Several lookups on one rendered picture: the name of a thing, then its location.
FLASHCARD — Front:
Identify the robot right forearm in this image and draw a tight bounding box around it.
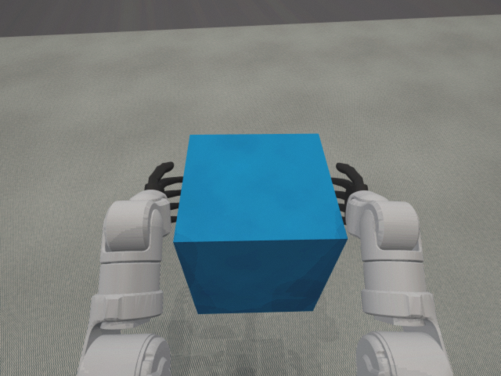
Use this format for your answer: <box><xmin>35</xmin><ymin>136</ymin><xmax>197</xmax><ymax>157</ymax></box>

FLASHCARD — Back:
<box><xmin>345</xmin><ymin>190</ymin><xmax>453</xmax><ymax>376</ymax></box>

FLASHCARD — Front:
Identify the right robot hand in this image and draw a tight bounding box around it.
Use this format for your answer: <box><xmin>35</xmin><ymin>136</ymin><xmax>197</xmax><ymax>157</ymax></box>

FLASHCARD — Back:
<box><xmin>331</xmin><ymin>163</ymin><xmax>368</xmax><ymax>225</ymax></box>

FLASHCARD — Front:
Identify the carton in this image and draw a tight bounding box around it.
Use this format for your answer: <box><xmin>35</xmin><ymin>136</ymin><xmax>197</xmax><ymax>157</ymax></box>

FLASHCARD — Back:
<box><xmin>173</xmin><ymin>134</ymin><xmax>348</xmax><ymax>314</ymax></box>

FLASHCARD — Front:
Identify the robot left forearm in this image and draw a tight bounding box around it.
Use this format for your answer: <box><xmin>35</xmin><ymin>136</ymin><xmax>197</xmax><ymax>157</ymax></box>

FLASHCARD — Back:
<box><xmin>77</xmin><ymin>190</ymin><xmax>171</xmax><ymax>376</ymax></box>

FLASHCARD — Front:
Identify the right robot upper arm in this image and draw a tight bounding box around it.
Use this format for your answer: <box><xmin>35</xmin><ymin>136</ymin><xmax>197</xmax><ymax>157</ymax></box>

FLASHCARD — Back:
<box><xmin>356</xmin><ymin>331</ymin><xmax>452</xmax><ymax>376</ymax></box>

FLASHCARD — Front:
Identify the left robot hand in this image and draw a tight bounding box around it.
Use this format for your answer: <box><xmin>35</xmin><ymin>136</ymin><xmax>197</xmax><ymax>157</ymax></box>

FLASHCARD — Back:
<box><xmin>144</xmin><ymin>162</ymin><xmax>183</xmax><ymax>223</ymax></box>

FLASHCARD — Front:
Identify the left robot upper arm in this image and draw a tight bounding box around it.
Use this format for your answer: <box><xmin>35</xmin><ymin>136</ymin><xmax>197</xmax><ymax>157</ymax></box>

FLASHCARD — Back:
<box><xmin>78</xmin><ymin>334</ymin><xmax>171</xmax><ymax>376</ymax></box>

